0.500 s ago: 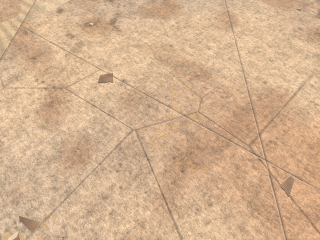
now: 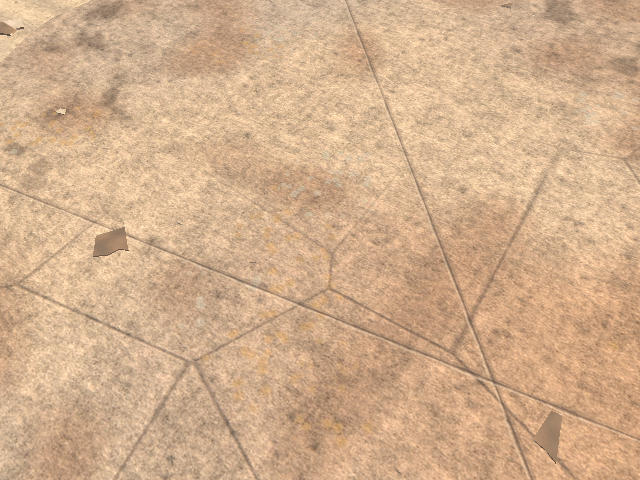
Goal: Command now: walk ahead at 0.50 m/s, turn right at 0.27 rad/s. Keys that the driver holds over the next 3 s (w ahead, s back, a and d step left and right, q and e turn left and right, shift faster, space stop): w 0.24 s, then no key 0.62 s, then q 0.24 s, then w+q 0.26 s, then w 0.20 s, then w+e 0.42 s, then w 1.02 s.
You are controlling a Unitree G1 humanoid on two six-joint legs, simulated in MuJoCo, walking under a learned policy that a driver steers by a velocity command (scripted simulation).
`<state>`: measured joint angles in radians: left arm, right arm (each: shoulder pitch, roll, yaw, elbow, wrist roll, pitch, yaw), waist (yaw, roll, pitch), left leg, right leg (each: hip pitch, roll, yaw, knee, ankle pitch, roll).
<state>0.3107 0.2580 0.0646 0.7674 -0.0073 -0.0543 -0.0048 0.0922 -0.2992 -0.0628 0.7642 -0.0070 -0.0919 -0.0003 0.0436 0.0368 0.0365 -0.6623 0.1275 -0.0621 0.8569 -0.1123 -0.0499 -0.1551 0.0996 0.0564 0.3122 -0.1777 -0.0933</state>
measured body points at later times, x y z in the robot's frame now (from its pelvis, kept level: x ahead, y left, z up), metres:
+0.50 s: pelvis +0.26 +0.07 +0.00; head +0.30 +0.08 +0.44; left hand +0.41 +0.33 -0.12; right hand +0.33 -0.19 -0.13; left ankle +0.28 +0.15 -0.75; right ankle +0.32 -0.09 -0.70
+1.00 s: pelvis +0.34 +0.03 -0.02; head +0.36 +0.03 +0.43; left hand +0.49 +0.30 -0.13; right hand +0.42 -0.24 -0.15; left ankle +0.29 +0.15 -0.75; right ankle +0.37 -0.08 -0.75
